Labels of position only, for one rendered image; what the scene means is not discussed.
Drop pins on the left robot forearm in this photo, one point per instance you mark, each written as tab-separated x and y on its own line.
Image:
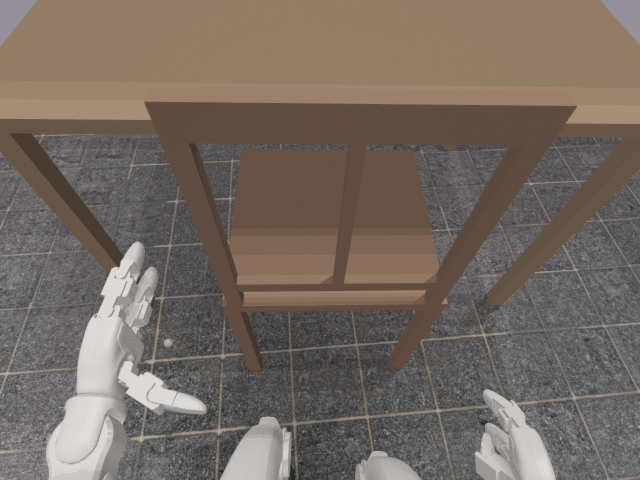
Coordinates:
89	443

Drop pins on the left robot hand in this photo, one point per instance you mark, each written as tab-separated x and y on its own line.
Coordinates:
113	333

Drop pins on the table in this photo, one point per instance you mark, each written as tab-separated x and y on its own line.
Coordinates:
85	67

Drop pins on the right robot shin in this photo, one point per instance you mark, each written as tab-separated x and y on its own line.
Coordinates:
378	453

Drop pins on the right robot hand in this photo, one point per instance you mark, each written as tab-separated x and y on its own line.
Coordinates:
523	454

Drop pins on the chair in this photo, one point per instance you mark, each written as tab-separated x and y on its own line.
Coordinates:
343	230

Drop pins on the robot left thigh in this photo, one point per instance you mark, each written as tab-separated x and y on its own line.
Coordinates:
264	453

